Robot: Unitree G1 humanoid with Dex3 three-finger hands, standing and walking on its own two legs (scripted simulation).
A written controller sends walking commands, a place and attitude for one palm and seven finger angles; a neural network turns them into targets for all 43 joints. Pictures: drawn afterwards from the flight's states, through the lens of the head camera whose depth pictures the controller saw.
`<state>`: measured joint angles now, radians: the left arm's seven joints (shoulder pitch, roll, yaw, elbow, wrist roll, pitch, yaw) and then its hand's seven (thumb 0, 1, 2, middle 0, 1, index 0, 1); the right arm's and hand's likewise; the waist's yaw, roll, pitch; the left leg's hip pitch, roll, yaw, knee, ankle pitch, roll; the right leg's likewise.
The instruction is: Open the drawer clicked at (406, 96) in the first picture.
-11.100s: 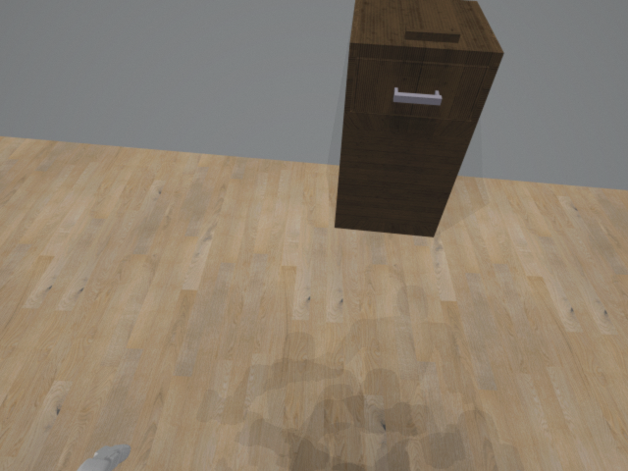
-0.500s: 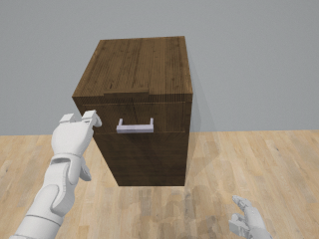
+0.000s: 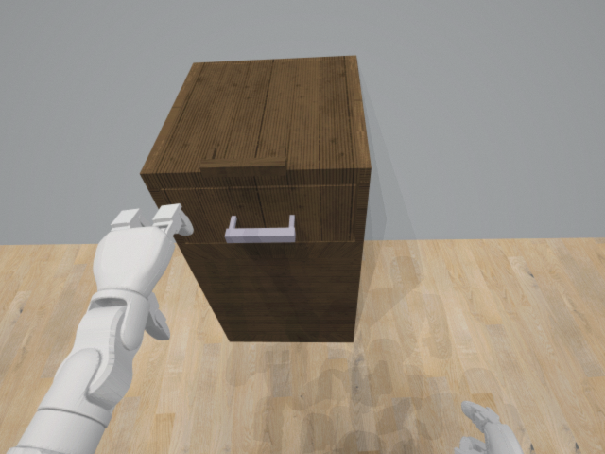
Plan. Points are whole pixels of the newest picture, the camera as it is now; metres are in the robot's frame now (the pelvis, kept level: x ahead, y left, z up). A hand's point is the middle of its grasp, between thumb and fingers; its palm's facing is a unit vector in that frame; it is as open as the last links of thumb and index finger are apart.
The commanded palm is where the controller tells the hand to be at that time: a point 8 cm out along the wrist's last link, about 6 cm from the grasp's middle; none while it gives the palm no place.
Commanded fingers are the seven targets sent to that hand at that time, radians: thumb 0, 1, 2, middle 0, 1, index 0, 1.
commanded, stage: move the hooked fingers above the handle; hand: left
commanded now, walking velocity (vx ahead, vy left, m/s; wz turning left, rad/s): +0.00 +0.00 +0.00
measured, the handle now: (261, 227) +0.54 +0.17 -0.10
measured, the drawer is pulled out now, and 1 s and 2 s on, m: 0.00 0.00 0.00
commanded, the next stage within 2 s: none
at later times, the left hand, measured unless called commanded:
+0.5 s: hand (192, 261) +0.36 +0.22 +0.03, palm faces -0.02 -0.06 -1.00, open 13.9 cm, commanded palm +0.34 +0.22 +0.09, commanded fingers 0.00 -0.50 0.30 -0.30 -1.20 -0.30 -1.20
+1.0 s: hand (224, 249) +0.42 +0.20 -0.01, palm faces -0.07 -0.03 -1.00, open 13.9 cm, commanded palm +0.41 +0.20 +0.05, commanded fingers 0.00 -0.50 0.30 -0.30 -1.20 -0.30 -1.20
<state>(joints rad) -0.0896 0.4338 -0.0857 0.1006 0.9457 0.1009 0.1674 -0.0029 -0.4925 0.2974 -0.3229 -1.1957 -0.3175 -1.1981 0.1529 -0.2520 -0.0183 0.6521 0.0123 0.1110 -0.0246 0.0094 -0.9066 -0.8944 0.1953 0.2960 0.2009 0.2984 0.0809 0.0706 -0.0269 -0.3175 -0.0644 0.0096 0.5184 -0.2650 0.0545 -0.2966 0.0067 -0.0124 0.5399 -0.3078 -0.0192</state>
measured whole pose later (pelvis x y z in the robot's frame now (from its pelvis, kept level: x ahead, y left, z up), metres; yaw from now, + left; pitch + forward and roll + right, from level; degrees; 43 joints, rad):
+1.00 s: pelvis +0.01 -0.01 -0.02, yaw -1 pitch +14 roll +0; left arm -0.52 0.36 -0.12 0.80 1.04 0.07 0.32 0.00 -0.49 0.30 -0.32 -1.20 -0.31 -1.20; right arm 0.27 -0.24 -0.06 0.68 0.02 0.12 -0.03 0.01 -0.91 -0.89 0.20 0.30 0.20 0.30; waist -0.03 0.05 -0.13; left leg -0.59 -0.04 0.02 0.70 -0.35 0.04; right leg -0.57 0.03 -0.01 0.71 -0.38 -0.04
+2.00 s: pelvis +0.00 +0.00 -0.05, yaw -2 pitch +23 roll -2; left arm -0.84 0.38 -0.07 1.16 1.08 0.03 0.44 0.00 -0.49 0.30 -0.32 -1.20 -0.32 -1.20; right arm 0.38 -0.24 -0.06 0.73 -0.03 0.06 0.00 0.00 -0.91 -0.89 0.20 0.30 0.20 0.30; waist -0.14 0.06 -0.19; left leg -0.89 -0.01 0.01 0.90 -0.41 0.05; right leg -0.84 0.06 -0.02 0.86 -0.42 -0.03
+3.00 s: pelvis +0.01 +0.00 -0.04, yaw -3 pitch +22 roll -2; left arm -0.81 0.38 -0.04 1.16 1.07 0.09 0.45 0.00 -0.49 0.30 -0.33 -1.20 -0.32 -1.21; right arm 0.36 -0.24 -0.05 0.72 -0.02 0.10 0.01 0.00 -0.91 -0.89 0.20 0.30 0.20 0.30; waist -0.14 0.06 -0.19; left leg -0.85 -0.01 0.03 0.89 -0.42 0.06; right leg -0.81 0.06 -0.01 0.83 -0.42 -0.02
